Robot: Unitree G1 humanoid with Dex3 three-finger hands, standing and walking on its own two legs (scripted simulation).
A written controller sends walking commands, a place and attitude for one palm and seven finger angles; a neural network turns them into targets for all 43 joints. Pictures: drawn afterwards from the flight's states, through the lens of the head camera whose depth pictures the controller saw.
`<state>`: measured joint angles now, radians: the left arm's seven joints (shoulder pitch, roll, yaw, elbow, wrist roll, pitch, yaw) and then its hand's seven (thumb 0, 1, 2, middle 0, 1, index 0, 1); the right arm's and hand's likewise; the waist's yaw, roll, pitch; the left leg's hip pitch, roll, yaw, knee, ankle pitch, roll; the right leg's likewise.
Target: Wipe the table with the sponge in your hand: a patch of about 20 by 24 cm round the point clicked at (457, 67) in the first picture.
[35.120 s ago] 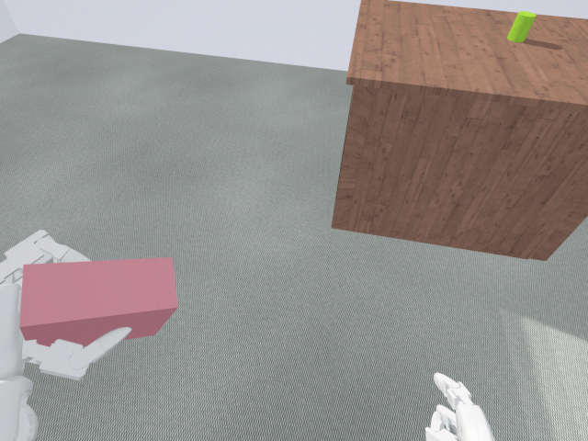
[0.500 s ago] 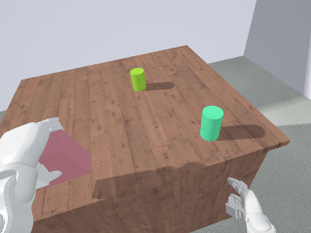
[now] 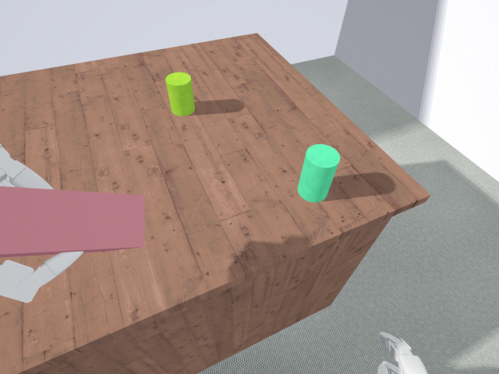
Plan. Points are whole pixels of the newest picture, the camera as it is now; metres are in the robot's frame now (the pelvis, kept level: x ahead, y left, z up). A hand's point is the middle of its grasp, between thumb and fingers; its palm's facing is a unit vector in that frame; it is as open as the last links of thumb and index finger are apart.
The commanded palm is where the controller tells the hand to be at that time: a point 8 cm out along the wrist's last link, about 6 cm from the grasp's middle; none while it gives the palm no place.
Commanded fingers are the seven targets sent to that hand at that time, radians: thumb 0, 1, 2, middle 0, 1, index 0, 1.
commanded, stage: step back with the hand held close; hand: left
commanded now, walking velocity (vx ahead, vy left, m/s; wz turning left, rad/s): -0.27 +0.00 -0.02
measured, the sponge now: (84, 226) +0.24 +0.20 +0.20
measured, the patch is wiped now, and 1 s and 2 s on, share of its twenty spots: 1.00 1.00 1.00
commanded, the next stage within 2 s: stop stepping back and stand still in 1.14 s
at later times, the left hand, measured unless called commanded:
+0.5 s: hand out of the picture +0.16 +0.25 +0.23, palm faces +0.50 -0.77 -0.40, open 9.3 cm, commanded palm +0.11 +0.28 +0.24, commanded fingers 0.00 0.10 1.30 -1.20 -1.60 -1.20 -1.60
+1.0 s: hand out of the picture +0.11 +0.22 +0.23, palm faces +0.40 -0.84 -0.36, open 9.3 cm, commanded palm +0.03 +0.27 +0.24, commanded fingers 0.00 0.10 1.30 -1.20 -1.60 -1.20 -1.60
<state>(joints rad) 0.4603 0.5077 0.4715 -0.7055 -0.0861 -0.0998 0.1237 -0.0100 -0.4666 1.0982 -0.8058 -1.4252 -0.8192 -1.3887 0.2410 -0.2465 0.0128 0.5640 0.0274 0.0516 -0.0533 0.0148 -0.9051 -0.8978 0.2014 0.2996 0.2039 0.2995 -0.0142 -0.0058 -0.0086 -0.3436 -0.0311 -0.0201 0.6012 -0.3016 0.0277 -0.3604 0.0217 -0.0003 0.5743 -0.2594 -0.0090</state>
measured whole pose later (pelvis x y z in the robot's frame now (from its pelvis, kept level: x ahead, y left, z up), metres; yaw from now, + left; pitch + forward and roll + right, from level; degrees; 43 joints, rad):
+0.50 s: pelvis -0.05 +0.00 -0.01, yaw +0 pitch +2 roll -1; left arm 0.39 0.43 0.47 -0.62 -0.07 -0.17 0.14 -0.01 -0.47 1.10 -0.81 -1.42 -0.82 -1.39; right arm 0.19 -0.22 0.02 0.53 0.02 -0.04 -0.06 0.01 -0.90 -0.90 0.20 0.30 0.21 0.30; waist 0.03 0.02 -0.03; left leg -0.44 -0.02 -0.03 0.69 -0.28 0.02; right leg -0.44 0.03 -0.01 0.63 -0.21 -0.01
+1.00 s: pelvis -0.13 -0.01 +0.00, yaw -2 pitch +4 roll -3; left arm 0.32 0.37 0.41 -0.60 -0.06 -0.20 0.12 -0.01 -0.47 1.10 -0.81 -1.43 -0.82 -1.39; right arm 0.16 -0.19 0.02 0.61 0.02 -0.09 -0.03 0.01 -0.90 -0.90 0.20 0.30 0.21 0.30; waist 0.02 0.05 0.02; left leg -0.52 0.09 -0.02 0.74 -0.26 -0.04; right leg -0.29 0.07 -0.01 0.47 -0.24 -0.02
